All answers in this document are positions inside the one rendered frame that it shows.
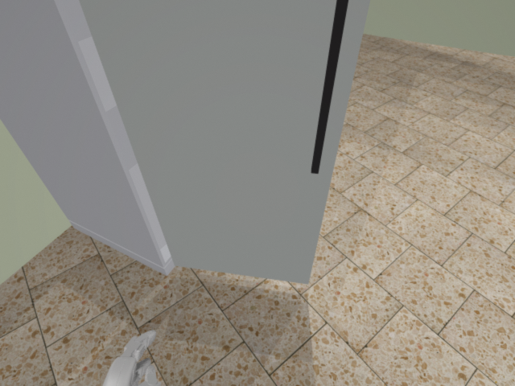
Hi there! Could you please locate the robot left hand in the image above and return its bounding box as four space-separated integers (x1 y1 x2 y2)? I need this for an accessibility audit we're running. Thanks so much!
103 330 161 386

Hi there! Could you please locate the handle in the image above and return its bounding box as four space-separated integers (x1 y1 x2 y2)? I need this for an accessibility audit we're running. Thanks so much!
311 0 348 174

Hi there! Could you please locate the fridge door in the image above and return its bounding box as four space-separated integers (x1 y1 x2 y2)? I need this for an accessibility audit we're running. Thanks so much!
79 0 370 284

